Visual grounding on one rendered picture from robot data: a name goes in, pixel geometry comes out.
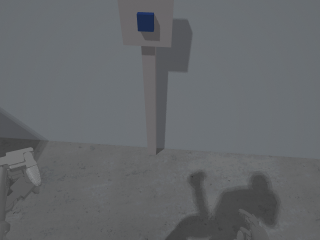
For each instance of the robot right hand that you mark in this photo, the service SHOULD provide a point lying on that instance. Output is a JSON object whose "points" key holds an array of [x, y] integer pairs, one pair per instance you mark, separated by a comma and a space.
{"points": [[256, 231]]}

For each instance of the panel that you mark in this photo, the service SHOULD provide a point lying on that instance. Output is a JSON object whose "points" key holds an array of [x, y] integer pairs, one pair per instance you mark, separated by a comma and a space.
{"points": [[160, 37]]}

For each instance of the button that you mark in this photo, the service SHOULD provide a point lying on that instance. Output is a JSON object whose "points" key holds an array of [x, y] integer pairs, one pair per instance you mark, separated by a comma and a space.
{"points": [[145, 21]]}

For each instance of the robot left hand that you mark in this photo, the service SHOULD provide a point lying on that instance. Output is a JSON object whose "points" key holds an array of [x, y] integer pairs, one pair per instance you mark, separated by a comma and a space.
{"points": [[21, 168]]}

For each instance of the left robot forearm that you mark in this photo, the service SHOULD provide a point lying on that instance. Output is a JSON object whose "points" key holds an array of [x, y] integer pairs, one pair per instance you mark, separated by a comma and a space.
{"points": [[4, 229]]}

